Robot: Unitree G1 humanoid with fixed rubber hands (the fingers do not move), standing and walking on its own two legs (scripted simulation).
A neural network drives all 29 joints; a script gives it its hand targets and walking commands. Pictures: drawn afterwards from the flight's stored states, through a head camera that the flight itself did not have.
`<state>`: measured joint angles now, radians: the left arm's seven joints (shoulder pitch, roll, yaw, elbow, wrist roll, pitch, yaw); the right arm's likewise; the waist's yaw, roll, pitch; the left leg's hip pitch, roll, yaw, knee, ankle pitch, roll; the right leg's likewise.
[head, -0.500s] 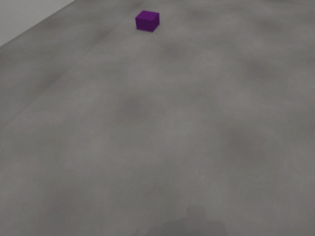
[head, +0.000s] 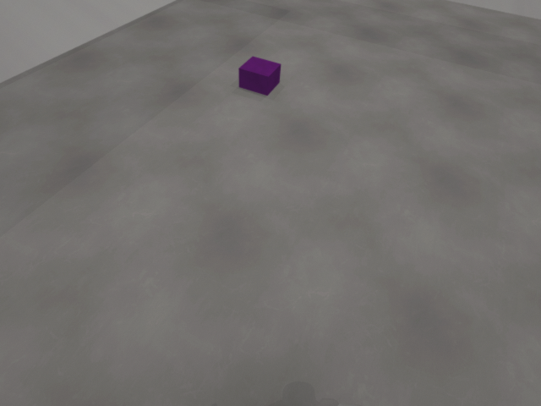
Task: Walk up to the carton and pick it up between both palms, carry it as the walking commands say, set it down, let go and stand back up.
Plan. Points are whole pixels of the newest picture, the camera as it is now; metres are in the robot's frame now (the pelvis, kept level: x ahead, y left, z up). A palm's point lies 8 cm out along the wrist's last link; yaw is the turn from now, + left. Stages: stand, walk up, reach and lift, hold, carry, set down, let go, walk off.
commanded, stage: walk up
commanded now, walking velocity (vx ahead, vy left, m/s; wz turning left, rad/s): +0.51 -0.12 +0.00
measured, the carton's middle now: (259, 75) +2.32 +0.01 -0.71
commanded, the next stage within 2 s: none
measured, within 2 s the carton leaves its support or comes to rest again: neither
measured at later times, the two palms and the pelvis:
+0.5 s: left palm (173, 323) +0.30 +0.19 -0.14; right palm (442, 362) +0.23 -0.30 -0.15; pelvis +0.23 -0.07 -0.01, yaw +1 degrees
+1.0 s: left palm (156, 231) +0.51 +0.27 -0.15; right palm (371, 243) +0.47 -0.22 -0.12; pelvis +0.45 +0.02 +0.00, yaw +0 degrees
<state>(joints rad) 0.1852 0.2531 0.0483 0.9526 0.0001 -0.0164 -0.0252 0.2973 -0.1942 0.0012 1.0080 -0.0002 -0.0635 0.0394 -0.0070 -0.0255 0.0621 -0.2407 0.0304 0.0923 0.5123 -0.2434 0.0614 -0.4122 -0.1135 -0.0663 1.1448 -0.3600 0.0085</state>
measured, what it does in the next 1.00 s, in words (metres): walks ahead: right foot, then left foot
